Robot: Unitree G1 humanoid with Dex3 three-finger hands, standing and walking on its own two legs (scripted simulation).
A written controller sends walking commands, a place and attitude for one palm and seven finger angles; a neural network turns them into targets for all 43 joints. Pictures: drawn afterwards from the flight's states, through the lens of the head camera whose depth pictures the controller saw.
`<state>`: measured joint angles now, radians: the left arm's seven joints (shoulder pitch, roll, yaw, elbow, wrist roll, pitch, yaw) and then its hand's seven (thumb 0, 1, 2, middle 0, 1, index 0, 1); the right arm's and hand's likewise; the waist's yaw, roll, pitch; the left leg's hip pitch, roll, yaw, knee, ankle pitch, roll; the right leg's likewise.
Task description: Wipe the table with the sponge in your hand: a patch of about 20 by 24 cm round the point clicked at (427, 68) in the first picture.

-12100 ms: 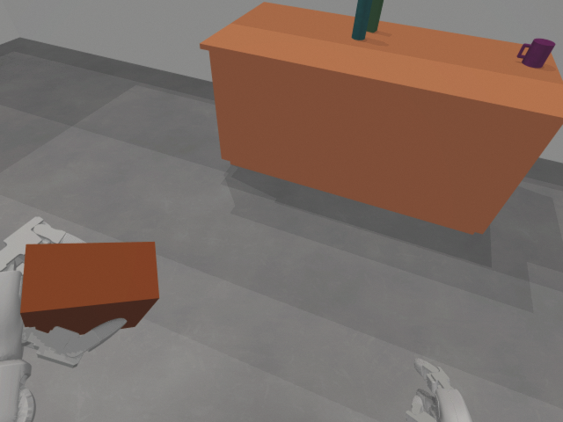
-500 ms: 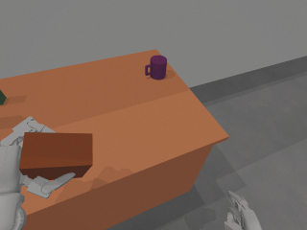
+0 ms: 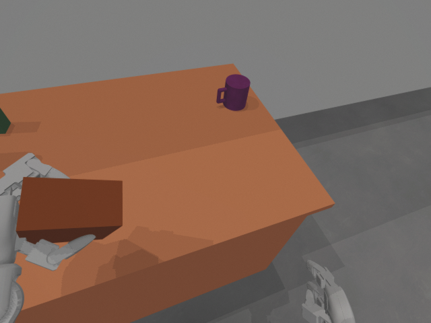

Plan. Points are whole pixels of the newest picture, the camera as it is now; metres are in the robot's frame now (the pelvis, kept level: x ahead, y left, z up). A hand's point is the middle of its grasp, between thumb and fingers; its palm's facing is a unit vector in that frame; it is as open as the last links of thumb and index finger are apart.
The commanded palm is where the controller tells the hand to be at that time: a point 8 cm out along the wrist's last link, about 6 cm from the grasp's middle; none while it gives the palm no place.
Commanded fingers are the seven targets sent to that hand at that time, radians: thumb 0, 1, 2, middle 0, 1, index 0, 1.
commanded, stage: look again from close up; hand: left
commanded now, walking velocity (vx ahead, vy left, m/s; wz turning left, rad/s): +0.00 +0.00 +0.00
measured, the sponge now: (84, 213) +0.23 +0.22 +0.12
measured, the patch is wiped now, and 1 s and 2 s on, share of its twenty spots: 0.00 0.00 0.00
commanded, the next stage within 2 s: come to a stop and stand still in 0.08 s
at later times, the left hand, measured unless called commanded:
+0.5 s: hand (57, 197) +0.24 +0.25 +0.15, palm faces +0.35 -0.86 -0.37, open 10.2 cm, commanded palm +0.18 +0.29 +0.17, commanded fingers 0.00 0.10 1.30 -1.20 -1.60 -1.20 -1.60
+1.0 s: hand (39, 221) +0.21 +0.27 +0.13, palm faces +0.38 -0.80 -0.46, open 10.2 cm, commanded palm +0.15 +0.28 +0.17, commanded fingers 0.00 0.10 1.30 -1.20 -1.60 -1.20 -1.60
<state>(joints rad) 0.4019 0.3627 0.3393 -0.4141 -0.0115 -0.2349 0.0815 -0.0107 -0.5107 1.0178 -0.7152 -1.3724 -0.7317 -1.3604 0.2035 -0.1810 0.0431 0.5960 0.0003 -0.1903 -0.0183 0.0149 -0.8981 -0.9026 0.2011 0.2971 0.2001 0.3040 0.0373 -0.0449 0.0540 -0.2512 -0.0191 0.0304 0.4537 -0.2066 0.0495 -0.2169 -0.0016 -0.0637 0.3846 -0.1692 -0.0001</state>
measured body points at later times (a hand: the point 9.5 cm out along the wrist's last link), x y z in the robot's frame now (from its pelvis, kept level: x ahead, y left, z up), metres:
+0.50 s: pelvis +0.02 +0.00 +0.00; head +0.05 +0.03 +0.45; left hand +0.21 +0.29 +0.17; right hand +0.21 -0.21 -0.07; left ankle +0.02 +0.08 -0.74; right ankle +0.02 -0.12 -0.74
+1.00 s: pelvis +0.00 -0.01 -0.01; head +0.05 +0.03 +0.44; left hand +0.18 +0.31 +0.16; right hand +0.17 -0.25 -0.08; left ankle +0.02 +0.08 -0.74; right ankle +0.02 -0.12 -0.74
